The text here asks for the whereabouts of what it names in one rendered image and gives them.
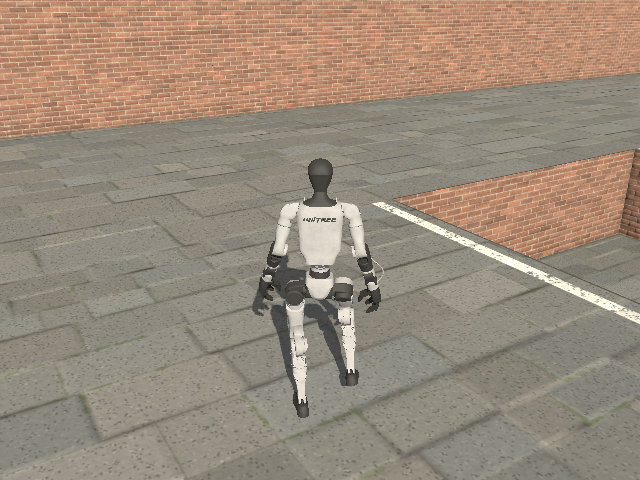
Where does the robot left foot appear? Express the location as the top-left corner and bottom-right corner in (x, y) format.
(293, 392), (309, 418)

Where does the robot left hand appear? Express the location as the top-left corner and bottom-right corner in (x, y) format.
(259, 277), (281, 301)

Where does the humanoid robot head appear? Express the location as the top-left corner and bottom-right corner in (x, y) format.
(303, 158), (337, 207)

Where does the robot right hand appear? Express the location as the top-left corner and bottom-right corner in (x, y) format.
(358, 287), (381, 313)

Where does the right robot upper arm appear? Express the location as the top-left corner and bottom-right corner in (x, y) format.
(341, 202), (367, 259)

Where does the robot left forearm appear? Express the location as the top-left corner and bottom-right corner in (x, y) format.
(261, 241), (282, 282)

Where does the left robot upper arm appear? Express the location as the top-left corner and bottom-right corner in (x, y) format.
(272, 202), (300, 257)

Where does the robot right forearm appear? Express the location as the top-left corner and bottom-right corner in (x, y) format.
(357, 243), (379, 291)

